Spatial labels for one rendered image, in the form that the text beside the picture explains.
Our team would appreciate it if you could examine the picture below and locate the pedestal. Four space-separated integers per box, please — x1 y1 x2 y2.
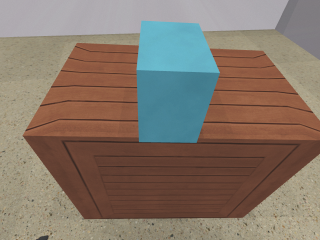
22 43 320 219

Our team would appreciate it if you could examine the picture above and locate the carton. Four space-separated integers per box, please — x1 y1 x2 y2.
136 20 220 143

